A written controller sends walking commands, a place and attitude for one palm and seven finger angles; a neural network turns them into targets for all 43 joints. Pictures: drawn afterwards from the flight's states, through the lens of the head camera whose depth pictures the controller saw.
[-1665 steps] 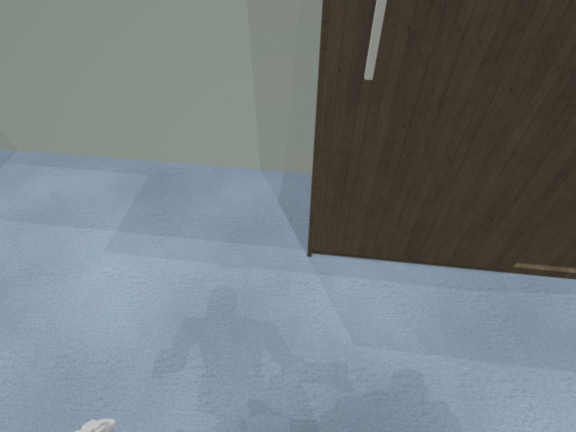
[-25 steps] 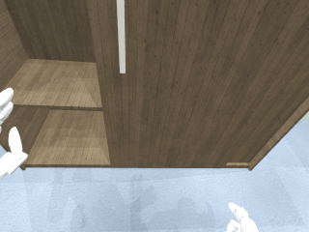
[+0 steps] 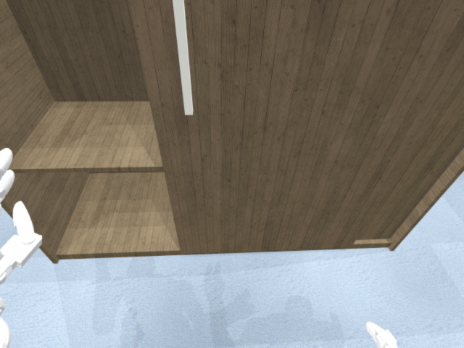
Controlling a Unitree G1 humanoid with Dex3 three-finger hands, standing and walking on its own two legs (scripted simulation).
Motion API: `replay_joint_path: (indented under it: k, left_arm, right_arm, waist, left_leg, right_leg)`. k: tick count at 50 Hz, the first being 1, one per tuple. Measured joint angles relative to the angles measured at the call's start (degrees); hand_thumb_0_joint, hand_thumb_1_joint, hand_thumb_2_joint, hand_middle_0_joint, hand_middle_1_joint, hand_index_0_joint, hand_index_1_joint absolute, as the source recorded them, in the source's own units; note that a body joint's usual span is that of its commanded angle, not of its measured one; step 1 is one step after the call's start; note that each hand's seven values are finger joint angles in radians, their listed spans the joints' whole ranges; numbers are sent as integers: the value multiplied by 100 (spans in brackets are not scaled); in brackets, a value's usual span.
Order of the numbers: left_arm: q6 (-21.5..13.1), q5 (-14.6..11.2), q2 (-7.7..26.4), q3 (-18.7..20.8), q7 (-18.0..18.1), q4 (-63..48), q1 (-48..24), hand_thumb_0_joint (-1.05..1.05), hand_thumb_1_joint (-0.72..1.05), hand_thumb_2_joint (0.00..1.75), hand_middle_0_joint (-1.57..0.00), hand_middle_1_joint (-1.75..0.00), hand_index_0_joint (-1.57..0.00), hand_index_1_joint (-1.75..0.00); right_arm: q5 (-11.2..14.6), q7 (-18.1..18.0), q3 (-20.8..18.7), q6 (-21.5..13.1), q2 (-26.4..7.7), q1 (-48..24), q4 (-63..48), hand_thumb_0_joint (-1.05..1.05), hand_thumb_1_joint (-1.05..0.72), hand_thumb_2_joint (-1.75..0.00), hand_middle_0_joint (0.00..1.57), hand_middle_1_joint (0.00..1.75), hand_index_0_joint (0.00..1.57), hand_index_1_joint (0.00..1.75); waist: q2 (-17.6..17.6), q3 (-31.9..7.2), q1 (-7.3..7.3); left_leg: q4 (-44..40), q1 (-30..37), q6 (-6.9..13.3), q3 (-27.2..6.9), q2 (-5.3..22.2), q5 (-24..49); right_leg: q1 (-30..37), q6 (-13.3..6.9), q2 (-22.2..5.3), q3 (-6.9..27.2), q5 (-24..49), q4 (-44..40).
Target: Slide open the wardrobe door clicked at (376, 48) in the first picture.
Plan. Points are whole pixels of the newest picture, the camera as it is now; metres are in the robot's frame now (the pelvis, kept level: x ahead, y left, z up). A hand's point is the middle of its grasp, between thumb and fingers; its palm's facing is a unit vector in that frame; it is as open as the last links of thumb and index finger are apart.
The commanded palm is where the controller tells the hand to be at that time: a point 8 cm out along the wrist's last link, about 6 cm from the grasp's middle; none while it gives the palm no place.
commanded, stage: stop stepping back and stand still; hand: left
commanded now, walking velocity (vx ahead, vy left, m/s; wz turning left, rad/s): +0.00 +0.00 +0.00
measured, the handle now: (184, 50) +0.65 +0.15 +0.23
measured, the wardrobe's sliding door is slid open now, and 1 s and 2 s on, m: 0.57 0.57 0.57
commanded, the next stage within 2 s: let the arm hang, fingers relaxed in 0.92 s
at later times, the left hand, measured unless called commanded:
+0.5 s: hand (11, 246) +0.20 +0.29 +0.16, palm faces +0.41 -0.80 -0.44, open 7.4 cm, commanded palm +0.13 +0.33 +0.19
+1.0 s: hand out of the picture +0.17 +0.30 +0.16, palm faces +0.41 -0.80 -0.44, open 7.4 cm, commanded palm none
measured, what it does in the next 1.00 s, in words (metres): stands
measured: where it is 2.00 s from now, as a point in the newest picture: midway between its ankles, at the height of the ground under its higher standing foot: outside the picture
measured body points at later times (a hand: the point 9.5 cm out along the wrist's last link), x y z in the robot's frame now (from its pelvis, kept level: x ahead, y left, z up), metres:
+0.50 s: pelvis -0.01 +0.03 +0.01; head +0.01 +0.04 +0.46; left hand +0.17 +0.33 +0.19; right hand +0.16 -0.20 -0.07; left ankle +0.01 +0.14 -0.73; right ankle -0.05 -0.11 -0.73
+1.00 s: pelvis -0.03 +0.03 +0.02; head -0.02 +0.04 +0.47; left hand +0.15 +0.34 +0.18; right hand +0.13 -0.20 -0.07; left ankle +0.01 +0.14 -0.73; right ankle -0.05 -0.11 -0.73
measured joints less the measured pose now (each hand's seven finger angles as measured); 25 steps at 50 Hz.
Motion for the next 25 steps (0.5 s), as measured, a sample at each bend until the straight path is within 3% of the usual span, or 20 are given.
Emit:
replay_joint_path:
  k: [2,11,25]
  left_arm:
    - [-8,0,72,48,-55,-88,98,1,88,89,-21,-30,-21,-30]
    - [-62,-63,381,169,-108,-384,252,1,88,89,-22,-30,-22,-30]
    - [114,-86,188,27,-67,-295,297,1,88,89,-21,-30,-22,-30]
  right_arm:
    - [11,26,45,-15,113,-169,-100,2,-91,-89,20,30,20,30]
    - [24,203,301,-41,477,-621,-611,1,-90,-89,20,30,20,30]
    - [3,111,264,104,299,-419,-536,1,-90,-89,20,30,20,30]
  waist:
    - [-37,56,-9]
    - [-47,268,63]
    - [16,310,112]
  left_leg:
    - [20,13,-56,60,-21,-116]
    - [-187,21,49,173,-43,-27]
    - [-545,55,121,108,-90,299]
  right_leg:
    - [15,41,-31,56,-6,-40]
    - [52,150,-52,160,233,-408]
    - [198,212,-70,82,624,-938]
